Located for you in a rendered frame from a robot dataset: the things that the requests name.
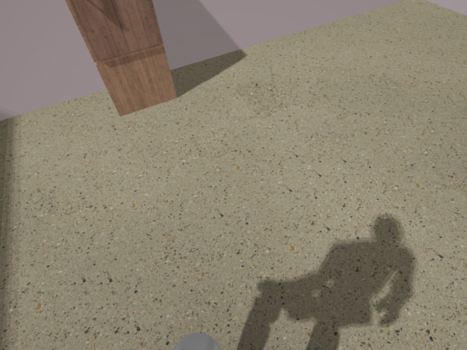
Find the robot left thigh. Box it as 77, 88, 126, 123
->
172, 333, 220, 350

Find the cupboard door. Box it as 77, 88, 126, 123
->
70, 0, 160, 60

